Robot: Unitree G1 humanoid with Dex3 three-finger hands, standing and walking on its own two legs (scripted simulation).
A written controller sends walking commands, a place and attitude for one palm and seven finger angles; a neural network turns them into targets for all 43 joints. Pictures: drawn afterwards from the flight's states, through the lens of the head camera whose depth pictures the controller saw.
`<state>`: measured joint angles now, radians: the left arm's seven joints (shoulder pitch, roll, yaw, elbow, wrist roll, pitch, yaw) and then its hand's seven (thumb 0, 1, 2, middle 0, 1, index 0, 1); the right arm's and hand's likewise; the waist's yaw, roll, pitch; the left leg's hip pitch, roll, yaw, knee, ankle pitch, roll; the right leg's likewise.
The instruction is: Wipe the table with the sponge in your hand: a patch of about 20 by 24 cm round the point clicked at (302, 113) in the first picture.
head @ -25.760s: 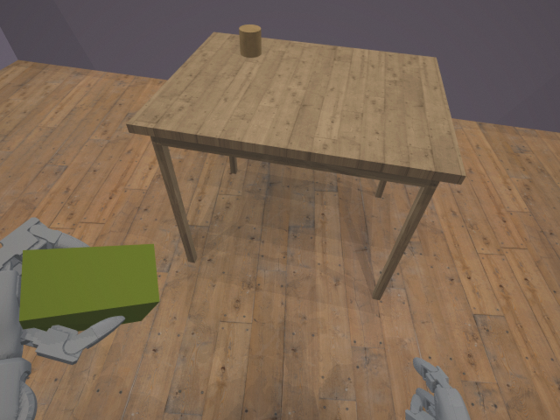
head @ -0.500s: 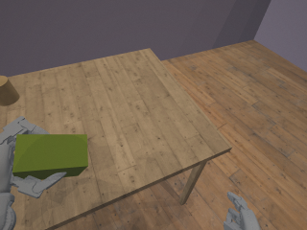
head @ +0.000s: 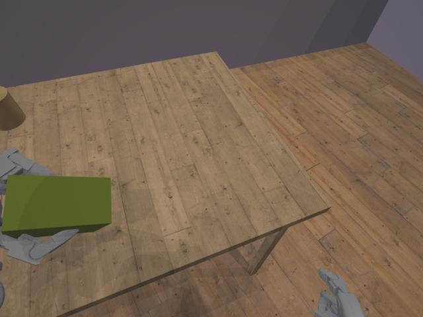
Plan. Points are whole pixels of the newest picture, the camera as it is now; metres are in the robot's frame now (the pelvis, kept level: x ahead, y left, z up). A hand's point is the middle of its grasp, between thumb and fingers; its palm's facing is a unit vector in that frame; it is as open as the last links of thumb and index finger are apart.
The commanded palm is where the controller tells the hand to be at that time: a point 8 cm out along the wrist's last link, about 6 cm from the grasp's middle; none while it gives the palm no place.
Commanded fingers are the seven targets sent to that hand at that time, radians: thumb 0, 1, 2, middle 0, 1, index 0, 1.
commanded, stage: come to a stop and stand still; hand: left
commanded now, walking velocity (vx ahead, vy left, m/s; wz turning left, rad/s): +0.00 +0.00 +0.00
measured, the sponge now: (73, 207) +0.24 +0.22 +0.13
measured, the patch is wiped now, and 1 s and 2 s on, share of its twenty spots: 0.00 0.00 0.00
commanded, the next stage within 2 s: look again from close up in 0.56 s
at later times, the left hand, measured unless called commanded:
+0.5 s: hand (22, 235) +0.18 +0.25 +0.17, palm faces +0.37 -0.85 -0.37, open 10.0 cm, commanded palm +0.13 +0.28 +0.18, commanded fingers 0.00 0.10 1.30 -1.20 -1.60 -1.20 -1.60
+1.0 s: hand (32, 235) +0.19 +0.24 +0.16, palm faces +0.35 -0.86 -0.37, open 10.0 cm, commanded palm +0.13 +0.28 +0.18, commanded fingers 0.00 0.10 1.30 -1.20 -1.60 -1.20 -1.60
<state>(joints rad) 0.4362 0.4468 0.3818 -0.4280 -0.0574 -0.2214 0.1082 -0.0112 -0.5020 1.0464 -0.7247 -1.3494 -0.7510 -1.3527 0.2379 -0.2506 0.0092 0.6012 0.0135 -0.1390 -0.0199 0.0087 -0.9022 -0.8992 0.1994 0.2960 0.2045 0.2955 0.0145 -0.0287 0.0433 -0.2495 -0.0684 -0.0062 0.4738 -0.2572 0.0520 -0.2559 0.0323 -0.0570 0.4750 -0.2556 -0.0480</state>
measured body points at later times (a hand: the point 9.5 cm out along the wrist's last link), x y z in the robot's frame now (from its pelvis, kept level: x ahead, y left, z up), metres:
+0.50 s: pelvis -0.03 +0.00 +0.00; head -0.02 +0.00 +0.45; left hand +0.16 +0.29 +0.19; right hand +0.14 -0.22 -0.07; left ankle -0.01 +0.08 -0.74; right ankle -0.01 -0.09 -0.74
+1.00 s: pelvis -0.03 +0.00 +0.00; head -0.03 +0.00 +0.45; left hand +0.16 +0.28 +0.18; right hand +0.14 -0.23 -0.07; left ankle -0.01 +0.08 -0.74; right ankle -0.01 -0.09 -0.74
